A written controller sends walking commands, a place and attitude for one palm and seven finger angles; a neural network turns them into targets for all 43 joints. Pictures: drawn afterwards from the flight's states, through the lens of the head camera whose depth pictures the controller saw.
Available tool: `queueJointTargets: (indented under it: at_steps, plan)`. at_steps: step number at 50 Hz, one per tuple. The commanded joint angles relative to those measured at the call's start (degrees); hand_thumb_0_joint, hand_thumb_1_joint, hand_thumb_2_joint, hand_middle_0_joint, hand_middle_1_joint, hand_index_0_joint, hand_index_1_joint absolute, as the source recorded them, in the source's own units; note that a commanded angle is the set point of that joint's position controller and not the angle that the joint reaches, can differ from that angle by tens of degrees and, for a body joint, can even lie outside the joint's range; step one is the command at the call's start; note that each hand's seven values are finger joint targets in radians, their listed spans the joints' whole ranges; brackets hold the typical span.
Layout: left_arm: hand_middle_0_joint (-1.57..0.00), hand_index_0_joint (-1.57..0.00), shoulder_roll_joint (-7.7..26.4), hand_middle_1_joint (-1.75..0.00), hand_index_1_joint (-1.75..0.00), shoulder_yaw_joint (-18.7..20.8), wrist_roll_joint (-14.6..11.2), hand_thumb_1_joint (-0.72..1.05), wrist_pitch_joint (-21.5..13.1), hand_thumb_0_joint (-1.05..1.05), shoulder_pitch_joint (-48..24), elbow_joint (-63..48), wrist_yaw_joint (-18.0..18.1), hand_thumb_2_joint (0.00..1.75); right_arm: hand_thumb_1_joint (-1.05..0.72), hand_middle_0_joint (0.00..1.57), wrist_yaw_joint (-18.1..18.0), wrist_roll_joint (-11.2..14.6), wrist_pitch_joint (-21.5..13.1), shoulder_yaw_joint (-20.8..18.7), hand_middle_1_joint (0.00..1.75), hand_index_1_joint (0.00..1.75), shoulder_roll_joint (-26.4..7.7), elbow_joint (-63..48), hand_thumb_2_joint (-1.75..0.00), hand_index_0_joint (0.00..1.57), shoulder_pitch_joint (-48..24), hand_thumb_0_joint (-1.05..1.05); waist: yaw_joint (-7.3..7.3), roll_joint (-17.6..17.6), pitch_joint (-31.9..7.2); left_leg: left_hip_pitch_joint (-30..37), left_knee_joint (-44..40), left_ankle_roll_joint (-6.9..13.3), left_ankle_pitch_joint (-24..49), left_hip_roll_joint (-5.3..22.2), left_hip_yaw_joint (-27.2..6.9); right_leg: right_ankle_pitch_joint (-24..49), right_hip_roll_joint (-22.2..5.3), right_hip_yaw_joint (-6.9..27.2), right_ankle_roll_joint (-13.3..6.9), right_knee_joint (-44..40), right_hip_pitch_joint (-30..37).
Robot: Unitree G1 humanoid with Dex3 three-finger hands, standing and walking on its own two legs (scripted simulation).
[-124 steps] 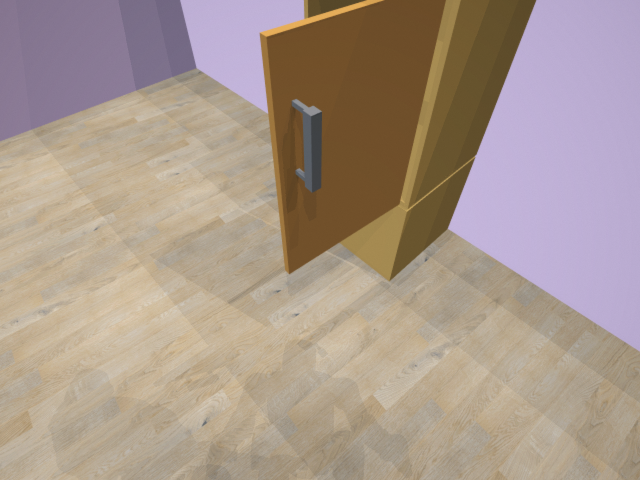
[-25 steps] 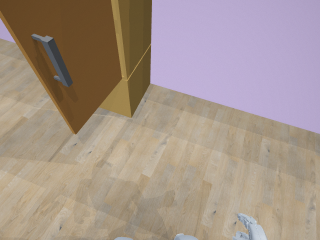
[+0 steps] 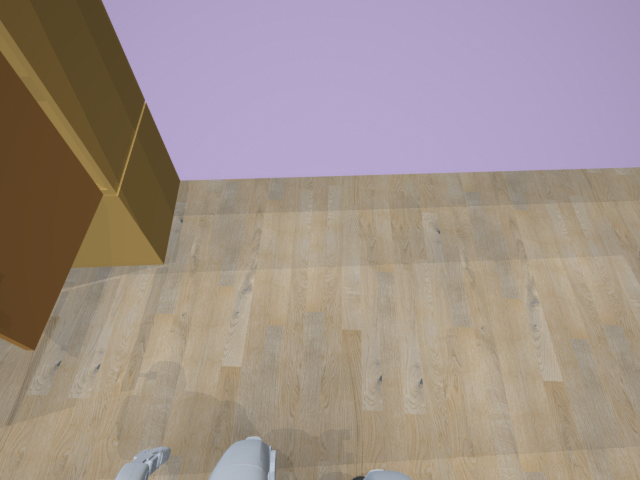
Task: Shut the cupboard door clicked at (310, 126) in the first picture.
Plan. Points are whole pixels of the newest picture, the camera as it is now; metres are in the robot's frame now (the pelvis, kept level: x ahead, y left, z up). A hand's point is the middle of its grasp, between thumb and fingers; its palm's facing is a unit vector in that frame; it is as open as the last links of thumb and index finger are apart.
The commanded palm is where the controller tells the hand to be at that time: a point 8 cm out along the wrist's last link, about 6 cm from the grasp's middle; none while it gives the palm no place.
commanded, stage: walk around to get in front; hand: left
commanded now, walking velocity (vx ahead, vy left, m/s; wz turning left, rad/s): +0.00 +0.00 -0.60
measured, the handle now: out of the picture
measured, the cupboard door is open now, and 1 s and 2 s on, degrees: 85 85 85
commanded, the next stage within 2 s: none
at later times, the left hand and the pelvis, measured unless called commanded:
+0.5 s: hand (218, 437) +0.18 +0.16 -0.16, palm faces -0.30 -0.92 -0.26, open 7.4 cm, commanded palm none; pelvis +0.01 -0.02 -0.01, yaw -18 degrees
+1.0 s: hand (251, 413) +0.21 +0.12 -0.18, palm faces -0.50 -0.84 -0.19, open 7.4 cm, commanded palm none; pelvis +0.04 -0.02 +0.00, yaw -35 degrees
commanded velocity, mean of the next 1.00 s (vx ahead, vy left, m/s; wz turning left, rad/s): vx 0.00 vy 0.00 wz -0.60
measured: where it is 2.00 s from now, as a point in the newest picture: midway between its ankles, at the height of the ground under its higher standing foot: outside the picture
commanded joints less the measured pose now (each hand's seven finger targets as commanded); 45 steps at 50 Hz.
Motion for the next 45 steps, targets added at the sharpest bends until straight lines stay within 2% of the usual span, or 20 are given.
queueJointTargets:
  at_steps: [1,4,6,7,11,17,20,22,23,24,25,26,27,28,31,35,40,43,44,45]
  plan:
    - [-0.20,-0.20,12.26,-0.30,-0.30,3.73,0.52,0.90,-0.82,0.00,0.83,-3.52,0.90,0.90,-0.90,0.20,0.00,0.41,-1.71,-0.60,0.30,0.30,-2.71,-3.94,-0.90,0.20,2.64,0.00,0.67,-7.35,-10.94,5.33,-10.58,0.63,1.42,-1.76,0.20,20.40,-13.40,14.81,-9.39,-8.28,3.76]
    - [-0.20,-0.20,10.14,-0.30,-0.30,3.35,-0.34,0.90,-0.37,0.00,-2.38,-4.41,0.56,0.90,-0.90,0.20,-0.67,0.37,-2.74,-0.76,0.30,0.30,-4.24,-1.79,-0.90,0.20,8.98,0.00,-2.84,-4.94,-11.65,18.97,-28.11,1.61,11.85,-1.27,-0.14,14.28,-9.03,13.55,-4.61,-3.43,-4.85]
    - [-0.20,-0.20,4.55,-0.30,-0.30,2.08,-0.98,0.90,-0.01,0.00,-0.33,-6.45,-0.20,0.90,-0.90,0.20,-1.05,-0.90,-3.64,-2.34,0.30,0.30,-13.50,-2.65,-0.90,0.20,10.92,0.00,-2.36,22.18,-12.35,23.49,-41.66,11.71,16.64,23.80,-26.40,-20.81,2.68,-1.75,2.35,21.00,-17.14]
    - [-0.20,-0.20,6.75,-0.30,-0.30,2.59,-0.34,0.90,0.15,0.00,-2.59,-6.57,-0.52,0.90,-0.90,0.20,-1.27,-1.35,-3.54,-2.03,0.30,0.30,-13.58,-2.82,-0.90,0.20,10.04,0.00,-2.80,14.61,-10.44,18.00,-41.47,15.58,19.42,26.27,-26.49,-20.83,-0.21,0.84,2.34,31.06,-15.99]
    - [-0.20,-0.20,4.71,-0.30,-0.30,3.25,0.20,0.90,0.60,0.00,-0.25,-4.01,-2.13,0.90,-0.90,0.20,-1.55,-1.35,-4.04,-0.45,0.30,0.30,-7.79,-4.89,-0.90,0.20,3.00,0.00,1.40,11.40,-8.38,15.81,-37.44,11.29,30.86,15.21,-6.08,-9.84,-3.24,-2.95,4.21,37.63,-15.51]
    - [-0.20,-0.20,2.49,-0.30,-0.30,2.23,-0.13,0.90,0.44,0.00,-4.05,-4.99,-2.55,0.90,-0.90,0.20,-1.12,-1.32,-3.71,-1.56,0.30,0.30,-8.11,-1.93,-0.90,0.20,9.40,0.00,-1.89,11.78,-11.37,22.97,-34.33,11.10,36.76,15.19,1.13,-9.83,-3.67,-7.71,4.43,21.02,-11.85]
    - [-0.20,-0.20,2.55,-0.30,-0.30,1.91,-0.18,0.90,-0.20,0.00,-3.85,-4.85,-2.43,0.90,-0.90,0.20,-0.50,-1.32,-3.42,-2.16,0.30,0.30,-9.44,-1.42,-0.90,0.20,9.82,0.00,-2.34,13.71,-11.73,23.33,-31.18,10.71,40.07,16.48,2.91,-10.66,-2.43,-10.07,3.34,11.20,-6.79]
    - [-0.20,-0.20,3.77,-0.30,-0.30,2.16,-0.25,0.90,-0.62,0.00,-0.29,-3.94,-2.25,0.90,-0.90,0.20,-0.17,-1.04,-3.20,-2.52,0.30,0.30,-9.97,-1.61,-0.90,0.20,8.26,0.00,-0.36,13.25,-12.84,21.22,-26.60,8.26,37.86,15.99,5.07,-3.71,-1.81,-10.70,2.28,0.97,0.09]
    - [-0.20,-0.20,5.45,-0.30,-0.30,2.63,-0.07,0.90,-1.02,0.00,3.80,-2.59,-1.99,0.90,-0.90,0.20,-0.01,-0.63,-3.10,-2.61,0.30,0.30,-9.65,-2.26,-0.90,0.20,6.72,0.00,2.11,8.67,-13.97,16.70,-20.27,5.70,33.15,14.48,6.64,5.76,-2.53,-9.31,1.23,-7.30,8.15]
    - [-0.20,-0.20,11.86,-0.30,-0.30,3.84,0.61,0.90,-1.70,0.00,8.47,-1.01,-1.15,0.90,-0.90,0.20,0.27,0.21,-2.87,-2.12,0.30,0.30,-6.15,-3.87,-0.90,0.20,5.42,0.00,4.35,-8.11,-15.55,3.76,-8.23,1.98,16.37,8.49,10.99,22.92,-14.52,5.80,-2.62,-11.76,19.21]
    - [-0.20,-0.20,16.61,-0.30,-0.30,4.97,0.18,0.90,-1.72,0.00,11.79,0.42,-0.10,0.90,-0.90,0.20,0.26,0.05,-2.44,-0.76,0.30,0.30,-2.97,-7.02,-0.90,0.20,0.24,0.00,6.65,-20.11,-13.04,-8.23,3.64,0.00,-13.11,1.19,7.70,45.97,-24.35,18.70,-8.87,-10.41,20.01]
    - [-0.20,-0.20,15.56,-0.30,-0.30,4.84,-0.44,0.90,-1.69,0.00,12.26,0.53,0.68,0.90,-0.90,0.20,-0.26,0.17,-1.62,-0.82,0.30,0.30,-4.13,-6.69,-0.90,0.20,1.11,0.00,6.26,-16.18,-14.13,-9.09,9.17,0.67,-11.01,2.69,0.05,44.46,-24.94,15.88,-11.52,-9.49,19.31]
    - [-0.20,-0.20,13.76,-0.30,-0.30,4.63,-0.39,0.90,-1.39,0.00,9.91,-0.22,0.91,0.90,-0.90,0.20,-0.06,0.24,-1.49,-0.66,0.30,0.30,-2.81,-6.50,-0.90,0.20,-1.13,0.00,5.66,-12.18,-9.60,-12.10,10.96,0.68,-7.37,3.25,-0.87,38.97,-21.28,13.33,-11.41,-9.64,16.58]
    - [-0.20,-0.20,11.76,-0.30,-0.30,4.25,-0.25,0.90,-1.54,0.00,7.35,-0.74,1.27,0.90,-0.90,0.20,-0.28,-0.03,-1.30,-0.94,0.30,0.30,-3.52,-5.42,-0.90,0.20,-1.42,0.00,3.81,-15.32,-9.83,-12.75,12.26,0.01,-4.13,3.25,-1.76,38.96,-17.63,13.52,-10.11,-8.75,16.32]
    - [-0.20,-0.20,9.41,-0.30,-0.30,3.28,-0.35,0.90,-1.94,0.00,3.93,-2.25,1.48,0.90,-0.90,0.20,0.16,0.00,-0.99,-1.17,0.30,0.30,-3.68,-3.81,-0.90,0.20,-0.15,0.00,1.61,-8.92,-11.55,-6.72,9.43,-0.60,1.84,1.93,-2.02,37.21,-14.29,9.06,-8.66,-8.29,12.44]
    - [-0.20,-0.20,10.56,-0.30,-0.30,3.49,-0.08,0.90,-1.89,0.00,4.38,-2.40,1.13,0.90,-0.90,0.20,0.20,0.12,-0.92,-1.06,0.30,0.30,-2.83,-3.96,-0.90,0.20,-1.16,0.00,1.64,-5.53,-11.83,-3.81,2.31,-0.76,2.79,-0.30,-1.26,29.70,-13.75,11.70,-9.48,-9.50,10.74]
    - [-0.20,-0.20,10.99,-0.30,-0.30,4.05,0.29,0.90,-1.42,0.00,3.92,-2.27,1.00,0.90,-0.90,0.20,-0.25,0.55,-1.91,-1.00,0.30,0.30,-2.79,-4.95,-0.90,0.20,-2.16,0.00,1.75,-8.29,-10.54,2.00,-10.39,0.22,0.96,-1.92,-1.48,29.66,-13.90,16.48,-10.08,-8.01,7.73]
    - [-0.20,-0.20,10.01,-0.30,-0.30,3.88,-0.30,0.90,-0.98,0.00,0.78,-2.64,0.83,0.90,-0.90,0.20,-0.77,0.62,-2.74,-0.95,0.30,0.30,-3.30,-3.03,-0.90,0.20,4.11,0.00,-1.52,-6.22,-11.66,14.44,-26.98,1.07,11.81,-2.59,-1.02,25.89,-10.12,15.71,-5.80,-3.24,1.94]
    - [-0.20,-0.20,7.52,-0.30,-0.30,3.41,-0.80,0.90,-0.74,0.00,1.19,-3.20,0.71,0.90,-0.90,0.20,-1.06,0.21,-3.39,-1.34,0.30,0.30,-6.15,-2.30,-0.90,0.20,6.22,0.00,-2.07,1.42,-13.11,22.48,-34.60,2.92,15.97,3.57,-6.22,16.06,-5.31,12.08,-2.77,1.78,-4.64]
    - [-0.20,-0.20,4.04,-0.30,-0.30,2.74,-1.40,0.90,-0.57,0.00,3.58,-4.06,0.10,0.90,-0.90,0.20,-1.15,-0.80,-3.98,-2.31,0.30,0.30,-12.13,-2.65,-0.90,0.20,8.06,0.00,-1.69,18.45,-15.24,28.98,-37.98,9.29,27.90,20.03,-22.94,-12.61,2.66,2.76,1.37,15.27,-14.57]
